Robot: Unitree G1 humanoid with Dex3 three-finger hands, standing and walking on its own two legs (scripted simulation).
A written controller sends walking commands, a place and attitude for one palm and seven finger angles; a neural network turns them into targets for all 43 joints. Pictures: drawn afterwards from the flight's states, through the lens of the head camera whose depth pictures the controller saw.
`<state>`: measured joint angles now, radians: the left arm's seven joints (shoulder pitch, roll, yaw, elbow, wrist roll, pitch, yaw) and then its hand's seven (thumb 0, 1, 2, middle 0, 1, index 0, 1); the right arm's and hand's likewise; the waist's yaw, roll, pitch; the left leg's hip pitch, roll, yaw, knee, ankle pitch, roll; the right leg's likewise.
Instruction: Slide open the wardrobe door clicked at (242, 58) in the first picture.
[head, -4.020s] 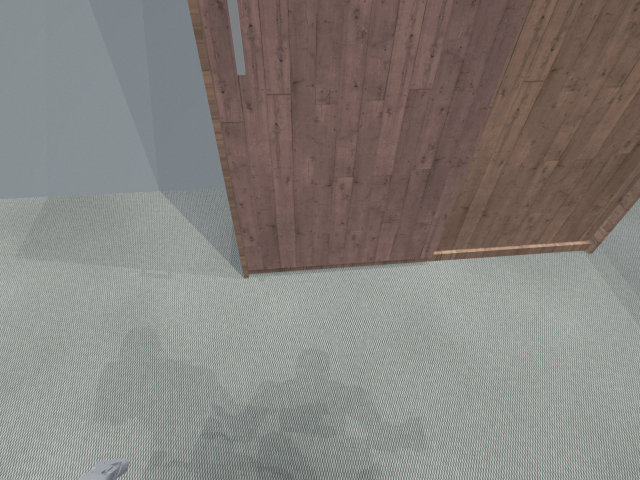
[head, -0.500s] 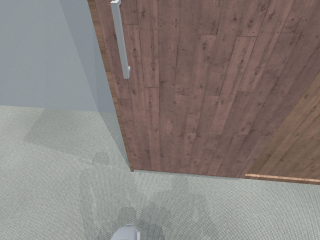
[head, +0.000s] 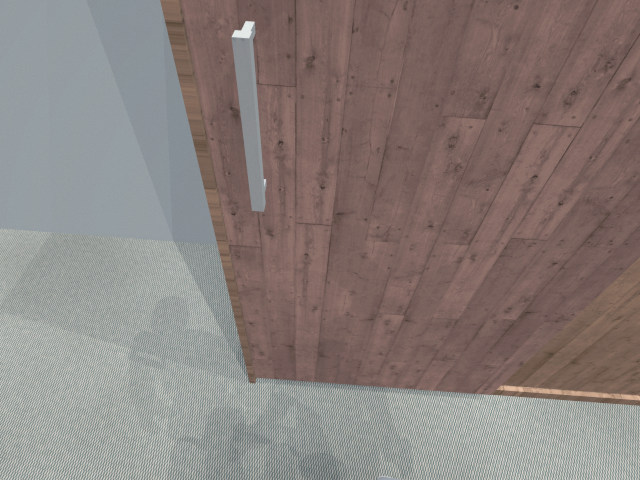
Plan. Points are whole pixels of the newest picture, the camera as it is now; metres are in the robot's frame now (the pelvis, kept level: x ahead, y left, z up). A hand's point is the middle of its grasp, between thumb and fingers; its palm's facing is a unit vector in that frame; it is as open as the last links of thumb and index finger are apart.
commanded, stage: come to a stop and stand still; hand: left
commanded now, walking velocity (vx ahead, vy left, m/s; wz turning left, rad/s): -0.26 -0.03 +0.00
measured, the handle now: (254, 128) +0.49 +0.12 +0.19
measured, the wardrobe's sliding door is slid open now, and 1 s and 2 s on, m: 0.00 0.00 0.00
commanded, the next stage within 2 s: look again from close up in 1.42 s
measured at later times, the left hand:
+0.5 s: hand out of the picture +0.02 +0.17 -0.16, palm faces +0.08 -0.96 -0.25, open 7.3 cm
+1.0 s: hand out of the picture -0.03 +0.17 -0.18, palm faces -0.02 -0.98 -0.21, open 7.4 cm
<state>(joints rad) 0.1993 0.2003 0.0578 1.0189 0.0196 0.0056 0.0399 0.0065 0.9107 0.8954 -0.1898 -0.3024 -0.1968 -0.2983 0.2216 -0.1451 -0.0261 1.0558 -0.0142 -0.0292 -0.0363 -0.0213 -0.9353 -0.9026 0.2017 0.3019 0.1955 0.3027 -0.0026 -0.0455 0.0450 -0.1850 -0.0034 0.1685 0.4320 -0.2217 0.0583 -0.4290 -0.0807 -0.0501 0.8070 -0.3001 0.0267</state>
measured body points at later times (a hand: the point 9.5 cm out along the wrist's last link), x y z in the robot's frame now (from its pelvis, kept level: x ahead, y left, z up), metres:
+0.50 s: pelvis -0.04 -0.02 +0.00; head -0.02 -0.03 +0.45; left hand +0.01 +0.22 -0.15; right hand +0.01 -0.26 -0.16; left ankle -0.08 +0.13 -0.71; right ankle +0.05 -0.13 -0.74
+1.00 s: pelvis -0.05 -0.02 +0.00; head -0.02 -0.02 +0.45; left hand -0.03 +0.22 -0.16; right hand -0.13 -0.22 -0.16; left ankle -0.09 +0.12 -0.74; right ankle -0.05 -0.14 -0.74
